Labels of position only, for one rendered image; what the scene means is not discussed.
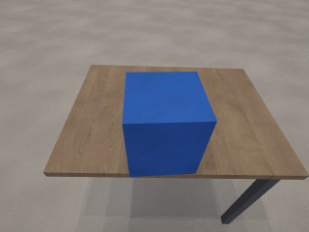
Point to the table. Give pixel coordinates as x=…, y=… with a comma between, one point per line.
x=246, y=142

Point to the carton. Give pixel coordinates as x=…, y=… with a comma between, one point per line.
x=167, y=123

